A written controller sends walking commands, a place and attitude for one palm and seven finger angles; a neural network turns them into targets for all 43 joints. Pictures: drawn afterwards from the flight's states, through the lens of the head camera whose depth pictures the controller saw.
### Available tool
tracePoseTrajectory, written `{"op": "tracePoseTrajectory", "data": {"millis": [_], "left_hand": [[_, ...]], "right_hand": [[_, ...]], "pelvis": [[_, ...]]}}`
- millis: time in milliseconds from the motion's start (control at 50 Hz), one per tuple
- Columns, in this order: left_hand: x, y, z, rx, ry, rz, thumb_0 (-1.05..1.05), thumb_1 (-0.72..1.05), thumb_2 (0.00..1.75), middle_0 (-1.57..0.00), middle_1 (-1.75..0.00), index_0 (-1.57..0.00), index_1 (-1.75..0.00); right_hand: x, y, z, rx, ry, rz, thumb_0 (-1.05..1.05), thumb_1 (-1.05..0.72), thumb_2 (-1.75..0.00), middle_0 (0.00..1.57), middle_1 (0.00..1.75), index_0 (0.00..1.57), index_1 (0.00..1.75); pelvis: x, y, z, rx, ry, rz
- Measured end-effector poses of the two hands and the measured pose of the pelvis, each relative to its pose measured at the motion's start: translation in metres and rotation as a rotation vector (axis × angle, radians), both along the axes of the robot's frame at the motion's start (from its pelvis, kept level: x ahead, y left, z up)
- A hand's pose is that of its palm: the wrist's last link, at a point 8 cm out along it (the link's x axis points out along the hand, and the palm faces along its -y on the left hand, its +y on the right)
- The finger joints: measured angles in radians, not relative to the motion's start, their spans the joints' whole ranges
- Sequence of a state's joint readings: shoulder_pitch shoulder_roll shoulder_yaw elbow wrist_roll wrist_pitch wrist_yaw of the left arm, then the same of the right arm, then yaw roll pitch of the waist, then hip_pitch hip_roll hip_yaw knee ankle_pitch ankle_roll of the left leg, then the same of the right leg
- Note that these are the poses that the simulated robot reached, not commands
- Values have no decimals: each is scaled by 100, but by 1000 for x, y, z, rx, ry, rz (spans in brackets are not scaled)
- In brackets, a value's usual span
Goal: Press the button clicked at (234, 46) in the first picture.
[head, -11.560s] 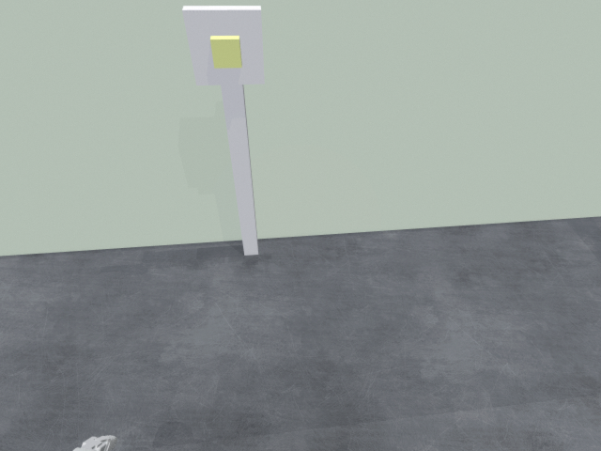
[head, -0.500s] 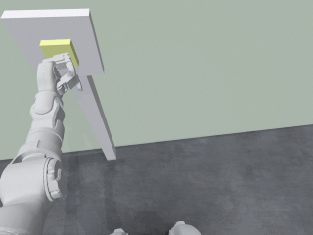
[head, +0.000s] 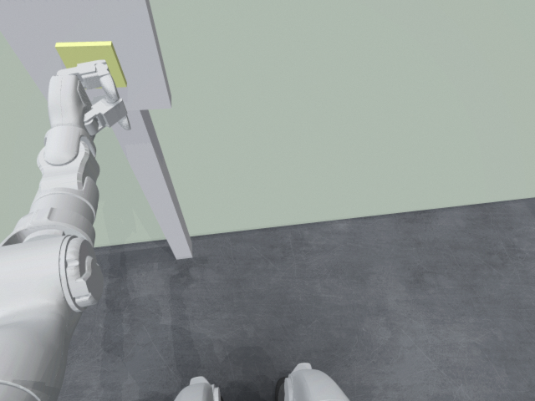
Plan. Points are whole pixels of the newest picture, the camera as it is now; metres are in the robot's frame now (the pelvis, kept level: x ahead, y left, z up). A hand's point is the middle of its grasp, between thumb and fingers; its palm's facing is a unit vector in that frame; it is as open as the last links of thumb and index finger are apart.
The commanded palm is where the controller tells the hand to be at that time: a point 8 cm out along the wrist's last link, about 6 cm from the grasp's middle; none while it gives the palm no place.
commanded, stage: hold the button down briefly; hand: left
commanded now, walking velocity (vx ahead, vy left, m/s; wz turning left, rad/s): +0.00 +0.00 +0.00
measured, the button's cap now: (94, 61) +0.58 +0.20 +0.14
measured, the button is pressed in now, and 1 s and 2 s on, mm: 14 0 0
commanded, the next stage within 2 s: pull the fist back off the button in 0.16 s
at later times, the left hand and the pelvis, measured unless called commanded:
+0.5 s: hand (119, 110) +0.51 +0.17 +0.11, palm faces +0.08 -1.00 -0.01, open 2.9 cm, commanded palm +0.49 +0.20 +0.11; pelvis -0.01 +0.00 +0.00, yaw -1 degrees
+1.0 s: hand (116, 138) +0.46 +0.17 +0.11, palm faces +0.06 -1.00 -0.01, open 3.1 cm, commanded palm +0.42 +0.21 +0.11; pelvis +0.03 +0.00 +0.01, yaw -2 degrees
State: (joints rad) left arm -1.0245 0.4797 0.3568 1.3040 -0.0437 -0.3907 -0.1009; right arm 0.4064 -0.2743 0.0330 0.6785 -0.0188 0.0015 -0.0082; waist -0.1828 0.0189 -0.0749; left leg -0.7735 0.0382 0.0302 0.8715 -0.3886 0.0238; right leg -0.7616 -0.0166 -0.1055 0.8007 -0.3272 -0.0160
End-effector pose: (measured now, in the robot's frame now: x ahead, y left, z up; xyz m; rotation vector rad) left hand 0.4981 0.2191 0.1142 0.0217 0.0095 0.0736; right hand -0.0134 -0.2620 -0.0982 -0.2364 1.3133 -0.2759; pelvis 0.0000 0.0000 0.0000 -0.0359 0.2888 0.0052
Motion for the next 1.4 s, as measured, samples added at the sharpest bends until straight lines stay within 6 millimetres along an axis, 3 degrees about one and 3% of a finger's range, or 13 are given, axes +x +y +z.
{"op": "tracePoseTrajectory", "data": {"millis": [280, 500, 840, 1020, 1200, 1300, 1400], "left_hand": [[1, 1, 0, -7, 1, 1, 0, 79, 97, -130, -150, -134, -150], [-11, -1, -2, -9, -19, 4, 0, 81, 96, -130, -150, -132, -150], [-28, -5, -9, -21, -28, 2, 0, 89, 91, -130, -150, -130, -150], [-62, 0, -9, -14, -46, -13, 1, 90, 90, -130, -150, -130, -150], [-94, -5, -8, -8, -47, -11, 2, 90, 90, -130, -150, -130, -150], [-103, -9, -6, -6, -44, -15, 1, 90, 90, -130, -150, -130, -150], [-98, -8, -6, -6, -25, -1, 1, 90, 90, -130, -150, -130, -150]], "right_hand": [[-27, 2, 2, -9, 38, -8, 0, -91, -90, 20, 30, 20, 30], [-23, 5, 1, 11, 15, -12, 0, -91, -90, 20, 30, 20, 30], [44, 4, 3, 34, -120, -3, 1, -91, -90, 20, 30, 20, 29], [94, 6, 9, 59, -217, 20, 1, -91, -90, 20, 30, 20, 29], [142, 11, 17, 72, -337, 90, 1, -91, -90, 20, 30, 20, 29], [156, 14, 20, 78, -380, 122, 1, -91, -90, 20, 30, 20, 29], [155, 14, 20, 72, -388, 132, 1, -91, -90, 20, 30, 20, 29]], "pelvis": [[-9, 1, -3, -5, 12, 2], [-9, 2, -2, -1, -3, -9], [13, 1, 7, 12, -42, -36], [28, 0, 14, 12, -84, -31], [30, -2, 17, 16, -124, -12], [26, -3, 17, 20, -142, -1], [20, -6, 17, 23, -147, 3]]}}
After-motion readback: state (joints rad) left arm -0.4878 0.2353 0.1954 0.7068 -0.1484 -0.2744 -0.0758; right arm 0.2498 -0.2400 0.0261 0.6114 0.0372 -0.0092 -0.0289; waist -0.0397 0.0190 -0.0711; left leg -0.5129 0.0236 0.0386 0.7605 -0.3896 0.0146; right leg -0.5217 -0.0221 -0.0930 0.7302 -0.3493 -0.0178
